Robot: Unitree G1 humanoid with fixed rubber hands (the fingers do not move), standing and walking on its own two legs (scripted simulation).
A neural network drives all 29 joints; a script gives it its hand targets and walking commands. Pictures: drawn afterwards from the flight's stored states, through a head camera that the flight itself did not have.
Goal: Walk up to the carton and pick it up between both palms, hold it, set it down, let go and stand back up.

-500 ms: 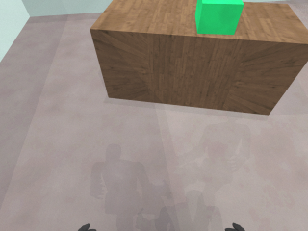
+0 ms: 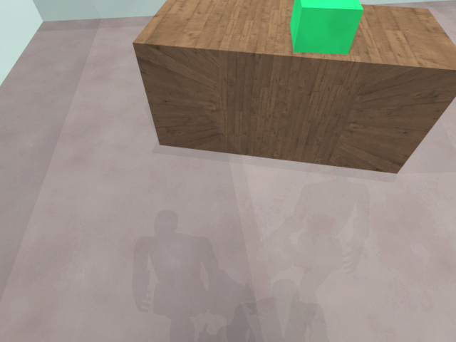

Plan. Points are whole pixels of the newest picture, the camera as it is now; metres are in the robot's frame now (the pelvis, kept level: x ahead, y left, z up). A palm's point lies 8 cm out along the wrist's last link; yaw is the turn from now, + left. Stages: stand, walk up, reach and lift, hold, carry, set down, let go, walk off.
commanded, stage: stand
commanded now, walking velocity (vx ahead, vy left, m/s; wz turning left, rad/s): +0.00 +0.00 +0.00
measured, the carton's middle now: (322, 18) +1.36 -0.39 -0.03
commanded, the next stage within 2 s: none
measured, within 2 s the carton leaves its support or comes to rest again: neither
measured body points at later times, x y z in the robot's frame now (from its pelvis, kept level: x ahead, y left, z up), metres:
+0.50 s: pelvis +0.00 +0.00 +0.01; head +0.01 +0.00 +0.45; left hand -0.03 +0.20 -0.16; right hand -0.02 -0.21 -0.16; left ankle -0.02 +0.11 -0.73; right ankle -0.02 -0.13 -0.73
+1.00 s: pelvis -0.02 +0.00 +0.01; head -0.01 +0.00 +0.46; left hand -0.04 +0.19 -0.16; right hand -0.04 -0.20 -0.16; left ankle -0.02 +0.11 -0.73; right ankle -0.02 -0.13 -0.73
